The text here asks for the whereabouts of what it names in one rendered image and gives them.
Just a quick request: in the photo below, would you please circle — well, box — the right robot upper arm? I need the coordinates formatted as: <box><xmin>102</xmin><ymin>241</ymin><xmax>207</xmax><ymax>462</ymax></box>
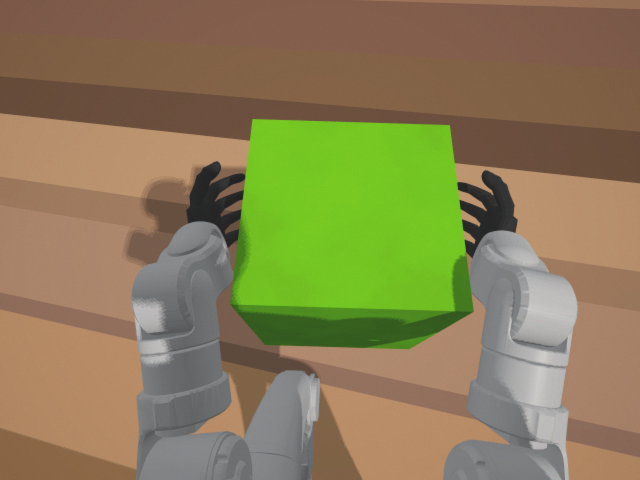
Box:
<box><xmin>443</xmin><ymin>440</ymin><xmax>562</xmax><ymax>480</ymax></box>

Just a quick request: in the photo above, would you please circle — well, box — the robot left forearm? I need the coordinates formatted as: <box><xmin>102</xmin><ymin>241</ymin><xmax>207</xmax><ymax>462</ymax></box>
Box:
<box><xmin>131</xmin><ymin>221</ymin><xmax>234</xmax><ymax>480</ymax></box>

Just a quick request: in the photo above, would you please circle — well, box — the carton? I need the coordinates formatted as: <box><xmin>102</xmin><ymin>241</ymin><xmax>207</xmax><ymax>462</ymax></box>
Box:
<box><xmin>230</xmin><ymin>119</ymin><xmax>474</xmax><ymax>349</ymax></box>

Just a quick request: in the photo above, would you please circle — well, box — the robot right hand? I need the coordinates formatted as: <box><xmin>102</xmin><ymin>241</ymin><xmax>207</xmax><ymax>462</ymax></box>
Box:
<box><xmin>457</xmin><ymin>170</ymin><xmax>518</xmax><ymax>258</ymax></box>

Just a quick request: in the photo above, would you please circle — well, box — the left robot shin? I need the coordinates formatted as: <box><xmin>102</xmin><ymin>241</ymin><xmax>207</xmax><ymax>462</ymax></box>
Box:
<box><xmin>274</xmin><ymin>377</ymin><xmax>314</xmax><ymax>480</ymax></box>

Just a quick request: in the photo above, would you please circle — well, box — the left robot thigh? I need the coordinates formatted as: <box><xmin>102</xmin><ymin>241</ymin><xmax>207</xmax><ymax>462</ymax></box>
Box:
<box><xmin>243</xmin><ymin>370</ymin><xmax>320</xmax><ymax>480</ymax></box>

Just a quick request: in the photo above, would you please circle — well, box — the left robot upper arm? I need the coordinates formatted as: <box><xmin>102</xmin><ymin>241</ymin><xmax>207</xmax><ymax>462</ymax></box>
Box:
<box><xmin>139</xmin><ymin>431</ymin><xmax>253</xmax><ymax>480</ymax></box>

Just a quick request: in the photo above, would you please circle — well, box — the robot right forearm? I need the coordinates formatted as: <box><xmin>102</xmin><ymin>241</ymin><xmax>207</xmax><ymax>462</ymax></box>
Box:
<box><xmin>466</xmin><ymin>230</ymin><xmax>578</xmax><ymax>480</ymax></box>

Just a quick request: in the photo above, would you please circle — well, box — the robot left hand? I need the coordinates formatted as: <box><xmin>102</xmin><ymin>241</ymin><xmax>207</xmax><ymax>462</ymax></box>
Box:
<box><xmin>186</xmin><ymin>161</ymin><xmax>245</xmax><ymax>248</ymax></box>

